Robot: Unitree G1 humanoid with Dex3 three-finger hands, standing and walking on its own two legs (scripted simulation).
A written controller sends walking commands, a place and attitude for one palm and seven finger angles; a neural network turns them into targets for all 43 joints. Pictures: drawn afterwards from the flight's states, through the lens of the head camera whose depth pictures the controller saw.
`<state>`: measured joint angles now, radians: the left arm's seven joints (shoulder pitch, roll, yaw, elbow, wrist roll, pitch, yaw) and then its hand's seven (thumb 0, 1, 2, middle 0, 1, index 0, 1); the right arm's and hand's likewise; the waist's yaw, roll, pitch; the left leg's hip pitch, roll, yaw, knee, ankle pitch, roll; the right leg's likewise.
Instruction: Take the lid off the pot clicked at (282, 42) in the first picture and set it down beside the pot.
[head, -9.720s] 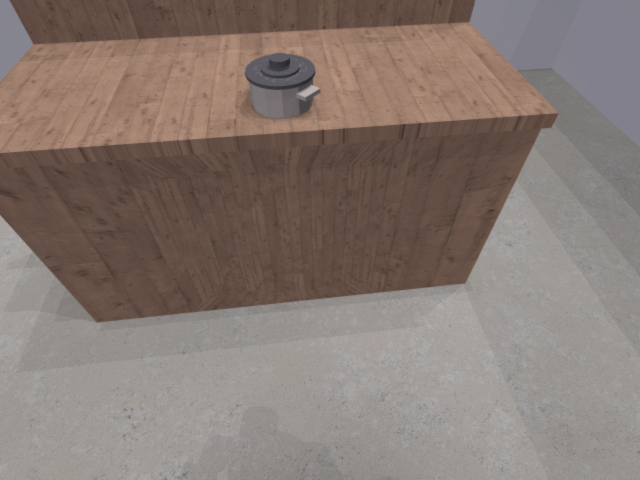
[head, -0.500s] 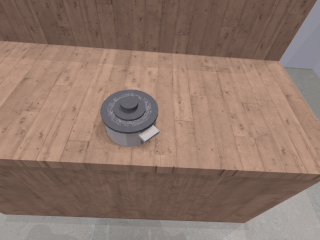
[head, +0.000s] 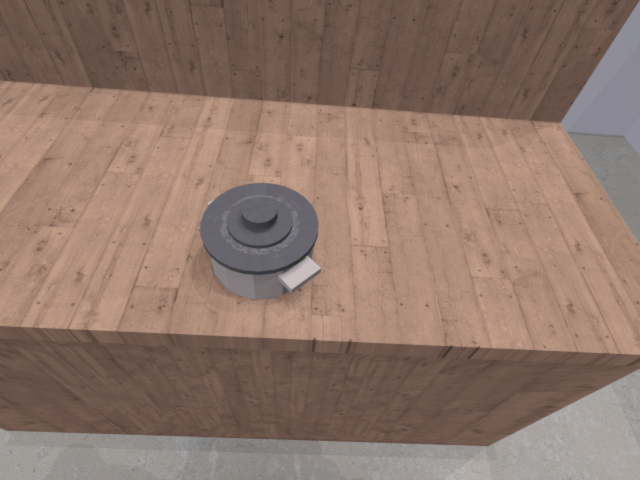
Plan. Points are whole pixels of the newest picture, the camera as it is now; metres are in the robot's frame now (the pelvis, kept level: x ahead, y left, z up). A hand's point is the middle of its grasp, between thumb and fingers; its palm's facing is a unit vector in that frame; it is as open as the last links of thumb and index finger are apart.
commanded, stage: shuffle to correct the standing spot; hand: left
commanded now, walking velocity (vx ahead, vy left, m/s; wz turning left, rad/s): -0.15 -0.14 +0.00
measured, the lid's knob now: (259, 212) +0.42 +0.12 +0.09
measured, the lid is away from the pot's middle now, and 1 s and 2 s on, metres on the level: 0.00 0.00 0.00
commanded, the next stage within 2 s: come to a stop and stand still in 0.16 s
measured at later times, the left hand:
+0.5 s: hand out of the picture -0.04 +0.15 -0.18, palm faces -0.01 -0.99 -0.16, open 7.3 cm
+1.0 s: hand out of the picture +0.03 +0.17 -0.18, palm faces +0.03 -0.97 -0.24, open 7.3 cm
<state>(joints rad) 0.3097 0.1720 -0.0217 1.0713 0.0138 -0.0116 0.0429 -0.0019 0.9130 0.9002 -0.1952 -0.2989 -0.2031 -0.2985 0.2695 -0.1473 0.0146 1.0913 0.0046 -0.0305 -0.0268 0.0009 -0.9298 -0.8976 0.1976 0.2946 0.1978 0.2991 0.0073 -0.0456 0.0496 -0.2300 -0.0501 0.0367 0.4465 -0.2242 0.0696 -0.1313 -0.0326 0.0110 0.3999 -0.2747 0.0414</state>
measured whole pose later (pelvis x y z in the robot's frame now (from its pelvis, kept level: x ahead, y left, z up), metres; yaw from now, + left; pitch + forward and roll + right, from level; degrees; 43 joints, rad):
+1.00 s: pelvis +0.00 -0.01 -0.01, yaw +1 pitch +0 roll -1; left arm 0.25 0.16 0.00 1.03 0.01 -0.03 0.06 0.00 0.92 0.90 -0.20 -0.30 -0.20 -0.30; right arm 0.25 -0.18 -0.03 1.04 -0.01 -0.01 -0.02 0.02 -0.94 -0.90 0.20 0.29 0.20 0.30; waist -0.02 0.03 0.04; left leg -0.27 -0.05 0.02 0.54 -0.27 0.06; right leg -0.17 -0.03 -0.01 0.50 -0.33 0.03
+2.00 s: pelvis -0.03 -0.01 +0.00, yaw +0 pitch +0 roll +0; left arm 0.33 0.14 -0.02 1.08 0.02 -0.01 0.05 0.00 0.91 0.90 -0.20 -0.30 -0.20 -0.30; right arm 0.29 -0.14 -0.02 1.11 -0.01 -0.01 -0.01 0.00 -0.92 -0.90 0.20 0.29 0.20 0.30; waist 0.00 0.01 0.04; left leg -0.28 -0.04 0.03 0.47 -0.19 0.06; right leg -0.20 -0.03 0.01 0.47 -0.27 0.03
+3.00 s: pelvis +0.00 -0.05 +0.00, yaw +2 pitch -2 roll +0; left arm 0.70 0.26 0.15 -0.22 -0.02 -0.06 0.07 0.01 0.90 0.90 -1.28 -1.48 -1.29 -1.48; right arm 0.19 -0.18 0.01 0.63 0.02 -0.13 -0.07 0.01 -0.90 -0.90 0.20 0.30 0.20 0.30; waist 0.05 0.06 0.01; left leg -0.21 -0.01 -0.01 0.47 -0.24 0.01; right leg -0.11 0.01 -0.04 0.45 -0.31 -0.02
